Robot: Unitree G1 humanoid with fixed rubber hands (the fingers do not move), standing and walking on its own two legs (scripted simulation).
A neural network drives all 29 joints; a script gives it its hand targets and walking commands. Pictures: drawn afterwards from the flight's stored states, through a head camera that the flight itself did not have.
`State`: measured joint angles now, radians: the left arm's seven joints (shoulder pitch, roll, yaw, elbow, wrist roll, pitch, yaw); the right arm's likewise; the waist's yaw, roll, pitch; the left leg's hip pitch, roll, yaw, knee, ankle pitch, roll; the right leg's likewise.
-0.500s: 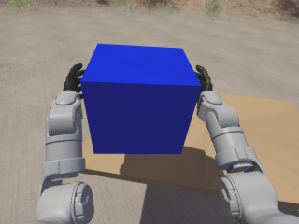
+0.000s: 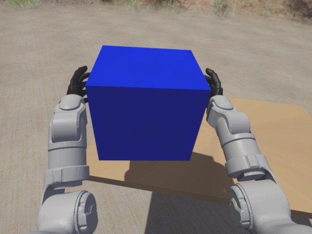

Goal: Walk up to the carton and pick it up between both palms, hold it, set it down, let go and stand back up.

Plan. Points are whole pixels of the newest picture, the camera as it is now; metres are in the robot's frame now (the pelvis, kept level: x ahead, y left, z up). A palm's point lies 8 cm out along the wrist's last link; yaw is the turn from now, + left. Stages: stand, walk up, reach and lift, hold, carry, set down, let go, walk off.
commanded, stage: hold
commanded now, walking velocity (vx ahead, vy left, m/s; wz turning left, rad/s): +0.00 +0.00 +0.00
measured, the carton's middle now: (146, 103) +0.40 +0.00 +0.19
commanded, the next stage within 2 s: set down in 1.82 s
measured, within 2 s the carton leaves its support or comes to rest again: neither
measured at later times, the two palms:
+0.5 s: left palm (72, 100) +0.36 +0.17 +0.23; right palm (209, 99) +0.36 -0.16 +0.23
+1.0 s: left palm (78, 97) +0.36 +0.16 +0.23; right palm (214, 98) +0.37 -0.17 +0.23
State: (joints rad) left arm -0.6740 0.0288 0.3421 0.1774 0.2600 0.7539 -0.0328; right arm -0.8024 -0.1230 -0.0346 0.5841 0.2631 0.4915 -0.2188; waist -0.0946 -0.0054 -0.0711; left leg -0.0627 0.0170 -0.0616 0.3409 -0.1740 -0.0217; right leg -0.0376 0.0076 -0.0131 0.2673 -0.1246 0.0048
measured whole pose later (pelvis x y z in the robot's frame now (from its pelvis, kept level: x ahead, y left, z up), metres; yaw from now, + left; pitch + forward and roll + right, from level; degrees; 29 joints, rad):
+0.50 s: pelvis +0.00 +0.00 +0.00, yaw +0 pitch -6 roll -1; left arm -0.66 0.04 0.36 0.16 0.26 0.77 -0.05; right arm -0.80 -0.11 -0.01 0.57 0.27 0.51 -0.24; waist -0.09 -0.01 -0.07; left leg -0.05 0.02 -0.07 0.33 -0.17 -0.02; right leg -0.03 0.01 -0.02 0.26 -0.13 0.00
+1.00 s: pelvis +0.00 +0.00 +0.00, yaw +0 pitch -6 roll -1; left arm -0.69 0.03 0.36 0.21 0.27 0.77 -0.04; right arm -0.83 -0.14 -0.01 0.63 0.27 0.50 -0.22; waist -0.09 0.00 -0.07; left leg -0.05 0.02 -0.05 0.32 -0.17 -0.02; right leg -0.03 0.01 -0.01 0.26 -0.13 0.00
